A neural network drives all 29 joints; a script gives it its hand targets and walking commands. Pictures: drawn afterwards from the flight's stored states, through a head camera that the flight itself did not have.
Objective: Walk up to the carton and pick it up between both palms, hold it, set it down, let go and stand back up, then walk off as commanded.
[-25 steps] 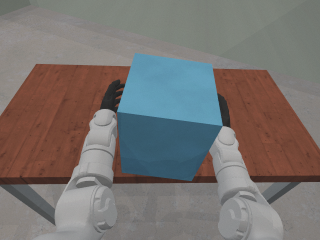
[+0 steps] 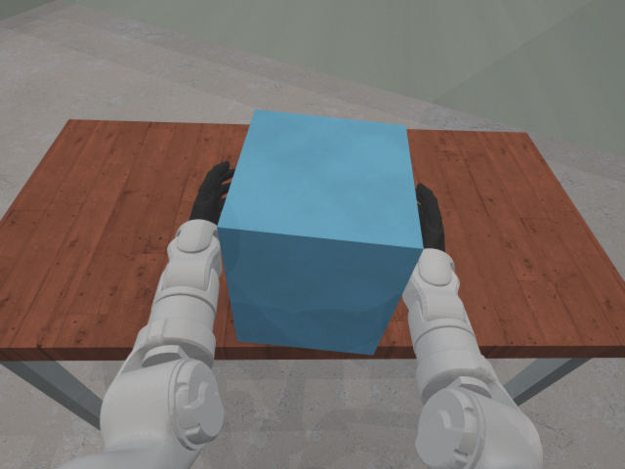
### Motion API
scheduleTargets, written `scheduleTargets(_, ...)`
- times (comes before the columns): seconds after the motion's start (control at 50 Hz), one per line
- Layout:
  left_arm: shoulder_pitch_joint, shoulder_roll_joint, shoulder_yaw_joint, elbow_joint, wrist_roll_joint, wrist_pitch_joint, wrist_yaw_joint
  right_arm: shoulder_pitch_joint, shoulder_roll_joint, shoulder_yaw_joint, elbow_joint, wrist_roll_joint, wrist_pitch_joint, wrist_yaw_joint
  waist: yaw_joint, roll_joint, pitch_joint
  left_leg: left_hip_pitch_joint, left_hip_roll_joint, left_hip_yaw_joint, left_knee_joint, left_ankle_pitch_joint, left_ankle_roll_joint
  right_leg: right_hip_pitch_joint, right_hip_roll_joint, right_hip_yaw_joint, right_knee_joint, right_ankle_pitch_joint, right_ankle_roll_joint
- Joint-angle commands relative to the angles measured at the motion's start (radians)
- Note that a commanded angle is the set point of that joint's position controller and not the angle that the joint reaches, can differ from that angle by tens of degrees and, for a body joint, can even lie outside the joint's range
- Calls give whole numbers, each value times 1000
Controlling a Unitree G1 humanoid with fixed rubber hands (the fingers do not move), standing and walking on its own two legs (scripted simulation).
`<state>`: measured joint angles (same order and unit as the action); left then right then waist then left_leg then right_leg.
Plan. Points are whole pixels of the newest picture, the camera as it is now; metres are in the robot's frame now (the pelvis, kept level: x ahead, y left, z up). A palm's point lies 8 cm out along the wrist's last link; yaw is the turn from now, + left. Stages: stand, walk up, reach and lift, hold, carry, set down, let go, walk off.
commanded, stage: set down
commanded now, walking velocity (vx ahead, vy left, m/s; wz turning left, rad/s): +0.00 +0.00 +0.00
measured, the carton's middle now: (317, 238) +0.42 +0.00 +0.06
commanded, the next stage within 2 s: none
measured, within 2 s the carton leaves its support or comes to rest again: rests again in 0.70 s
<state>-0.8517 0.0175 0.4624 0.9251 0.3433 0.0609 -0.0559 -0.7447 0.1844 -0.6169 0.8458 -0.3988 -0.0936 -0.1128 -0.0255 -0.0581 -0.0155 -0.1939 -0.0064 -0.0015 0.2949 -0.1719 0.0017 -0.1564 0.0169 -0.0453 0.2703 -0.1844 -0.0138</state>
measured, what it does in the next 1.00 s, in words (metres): stands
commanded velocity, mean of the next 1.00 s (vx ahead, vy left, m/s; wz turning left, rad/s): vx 0.00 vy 0.00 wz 0.00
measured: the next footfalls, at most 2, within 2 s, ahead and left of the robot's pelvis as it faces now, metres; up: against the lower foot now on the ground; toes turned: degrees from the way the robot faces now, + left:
none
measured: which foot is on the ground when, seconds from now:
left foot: down 0.00-1.00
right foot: down 0.00-1.00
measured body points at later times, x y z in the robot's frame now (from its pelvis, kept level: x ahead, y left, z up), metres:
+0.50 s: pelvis -0.01 -0.01 +0.00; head +0.03 +0.01 +0.45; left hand +0.42 +0.14 +0.07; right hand +0.39 -0.15 +0.07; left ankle -0.02 +0.11 -0.75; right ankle -0.03 -0.10 -0.75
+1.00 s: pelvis -0.01 +0.01 +0.00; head +0.04 +0.03 +0.45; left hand +0.43 +0.15 +0.07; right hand +0.40 -0.15 +0.07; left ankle -0.02 +0.11 -0.75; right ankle -0.03 -0.10 -0.75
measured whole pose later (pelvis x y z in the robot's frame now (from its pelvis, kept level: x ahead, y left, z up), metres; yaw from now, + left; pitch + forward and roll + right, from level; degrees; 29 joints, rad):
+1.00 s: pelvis -0.01 +0.01 +0.00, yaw -2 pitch +7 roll +0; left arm -0.83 -0.02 0.49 0.94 0.38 -0.03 -0.03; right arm -0.74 0.18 -0.71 0.87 -0.46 -0.21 -0.05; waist 0.00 -0.05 -0.02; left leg -0.26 -0.01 0.04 0.32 -0.17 0.01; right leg -0.24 0.01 -0.01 0.30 -0.18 -0.01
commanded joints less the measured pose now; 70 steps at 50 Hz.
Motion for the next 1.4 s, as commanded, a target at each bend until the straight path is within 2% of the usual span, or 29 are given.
scheduleTargets(0.0, -632, -499, -263, -94, -25, -59, -80, -629, 426, 314, -14, -32, -109, 161, 1, 153, -652, 355, 45, 83, 98, 619, -77, 45, -6, -91, 47, 460, 70)
scheduleTargets(0.1, -624, -556, -291, -118, -10, -78, -48, -603, 416, 279, 45, -48, -143, 175, 14, 215, -684, 506, 78, 55, 169, 843, -109, -165, 31, -126, 19, 267, 36)
scheduleTargets(0.16, -608, -565, -315, -114, -35, -100, -38, -641, 410, 318, -16, -47, -173, 177, 20, 162, -801, 485, 70, 65, 187, 873, -110, -121, 28, -126, 19, 357, 36)
scheduleTargets(0.2, -560, -541, -269, -60, -9, -100, -42, -594, 414, 290, 49, -66, -169, 176, 27, 149, -703, 441, 66, 67, 180, 816, -95, -116, 14, -113, 32, 376, 48)
scheduleTargets(0.26, -644, -502, -282, -62, -33, -122, -55, -617, 423, 306, -4, -67, -164, 166, 0, 79, -795, 285, 33, 109, 119, 558, -73, 93, -7, -82, 39, 474, 57)
scheduleTargets(0.28, -587, -487, -246, -26, -13, -125, -59, -608, 441, 302, 20, -62, -152, 162, 22, 64, -751, 234, 26, 119, 97, 495, -62, 143, -17, -71, 52, 511, 69)
scheduleTargets(0.32, -628, -453, -229, -12, -12, -131, -74, -581, 456, 293, 38, -67, -131, 160, 14, 59, -688, 129, 14, 132, 61, 377, -50, 232, -34, -49, 68, 547, 79)
scheduleTargets(0.34, -660, -454, -233, -20, -13, -136, -75, -590, 466, 276, 35, -81, -131, 158, -16, 60, -684, 105, 10, 128, 54, 352, -51, 254, -30, -58, 82, 563, 94)
scheduleTargets(0.38, -643, -447, -203, 16, 4, -139, -78, -611, 458, 263, 1, -83, -129, 159, 0, 48, -677, 26, 6, 131, 17, 246, -33, 294, -43, -44, 84, 551, 92)
scheduleTargets(0.4, -629, -433, -191, 14, 6, -146, -83, -613, 467, 303, -16, -77, -125, 163, 31, 40, -661, -31, 2, 136, -11, 224, -24, 358, -54, -36, 97, 586, 102)
scheduleTargets(0.52, -684, -409, -163, 3, 22, -171, -90, -641, 471, 253, -48, -117, -124, 166, 8, 47, -660, -69, 0, 140, -58, 125, -10, 390, -68, -24, 98, 518, 111)
scheduleTargets(0.54, -666, -412, -147, 9, 33, -173, -88, -639, 481, 265, -55, -113, -121, 168, 34, 34, -654, -76, 5, 139, -62, 136, -4, 393, -57, -27, 102, 509, 110)
scheduleTargets(0.64, -611, -412, -126, 38, 61, -161, -97, -537, 479, 261, 33, -116, -102, 174, 32, 44, -554, -22, 4, 146, -35, 191, -8, 346, -56, -29, 93, 534, 111)
scheduleTargets(0.76, -567, -464, -156, 15, 62, -156, -63, -548, 435, 251, 34, -98, -136, 189, 58, 127, -574, 201, 33, 125, 54, 465, -54, 109, -12, -70, 52, 379, 70)
scheduleTargets(0.9, -513, -508, -209, -27, 39, -147, -41, -514, 408, 219, 73, -115, -157, 193, 33, 154, -568, 423, 76, 82, 123, 694, -82, -147, 19, -115, 5, 177, 34)
scheduleTargets(0.96, -498, -497, -182, -21, 54, -146, -43, -500, 400, 220, 55, -113, -155, 200, 49, 132, -566, 379, 66, 92, 110, 605, -68, -125, 11, -95, -4, 171, 34)
scheduleTargets(1.0, -483, -476, -177, -7, 54, -151, -45, -492, 409, 247, 38, -106, -149, 199, 62, 111, -560, 290, 55, 108, 94, 558, -64, -21, -4, -76, 17, 279, 50)
scheduleTargets(1.02, -492, -462, -164, 10, 58, -150, -52, -486, 400, 220, 44, -118, -147, 197, 30, 98, -542, 246, 49, 109, 84, 514, -55, -5, -10, -78, 24, 305, 56)
scheduleTargets(1.04, -480, -458, -150, 21, 65, -148, -61, -478, 423, 233, 37, -122, -145, 194, 40, 86, -525, 232, 44, 112, 71, 485, -48, 34, -15, -66, 24, 334, 62)
scheduleTargets(1.06, -468, -470, -148, 20, 67, -145, -67, -450, 427, 218, 75, -132, -138, 189, 17, 89, -486, 242, 45, 109, 79, 483, -44, 12, -20, -64, 31, 313, 63)
scheduleTargets(1.08, -467, -475, -135, 6, 68, -149, -68, -467, 440, 234, 57, -134, -141, 189, 37, 75, -501, 223, 43, 117, 71, 471, -41, 53, -13, -65, 38, 315, 68)
scheduleTargets(1.12, -495, -470, -153, -12, 71, -155, -66, -457, 430, 231, 61, -128, -144, 189, 30, 90, -515, 225, 47, 121, 62, 464, -44, 59, -10, -75, 34, 301, 64)
scheduleTargets(1.18, -496, -418, -117, 5, 80, -154, -76, -453, 430, 210, 29, -142, -128, 178, 21, 66, -508, 113, 25, 137, 32, 304, -25, 147, -35, -45, 34, 366, 78)
scheduleTargets(1.24, -462, -444, -103, 14, 82, -159, -79, -452, 427, 208, 11, -135, -138, 179, 25, 67, -515, 84, 24, 133, 18, 315, -25, 181, -38, -40, 51, 431, 87)
scheduleTargets(1.28, -482, -392, -90, 0, 90, -157, -78, -438, 374, 171, 33, -140, -120, 178, 12, 71, -472, 101, 24, 137, 13, 310, -28, 159, -24, -51, 44, 359, 81)
scheduleTargets(1.3, -456, -384, -58, 12, 104, -155, -82, -425, 389, 193, 21, -147, -122, 177, 32, 44, -473, 90, 19, 140, 10, 302, -19, 180, -37, -32, 49, 422, 92)
scheduleTargets(1.34, -498, -380, -61, 15, 99, -160, -92, -448, 371, 163, 18, -160, -117, 165, 8, 31, -462, 50, 10, 141, -1, 280, -8, 214, -37, -36, 62, 436, 97)
scheduleTargets(1.36, -461, -303, -29, 45, 104, -164, -85, -437, 312, 173, 13, -147, -119, 165, 31, 25, -474, 39, 10, 142, -7, 282, -8, 235, -34, -21, 76, 491, 96)
scheduleTargets(1.38, -486, -374, -61, 4, 107, -165, -86, -435, 377, 149, 20, -170, -119, 160, 2, 43, -466, 52, 13, 141, -7, 276, -16, 210, -36, -40, 55, 429, 95)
